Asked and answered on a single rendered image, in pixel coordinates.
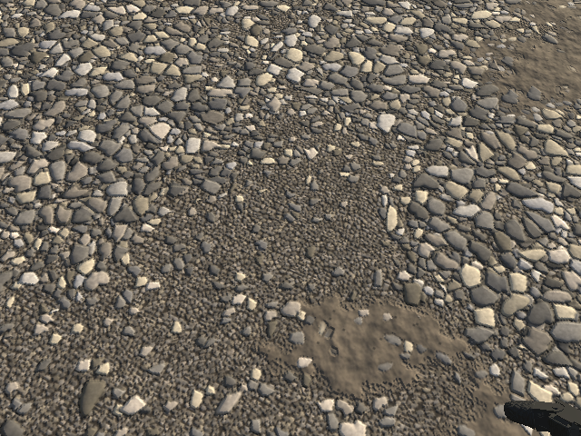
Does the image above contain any robot right hand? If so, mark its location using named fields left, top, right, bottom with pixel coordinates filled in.
left=504, top=400, right=581, bottom=436

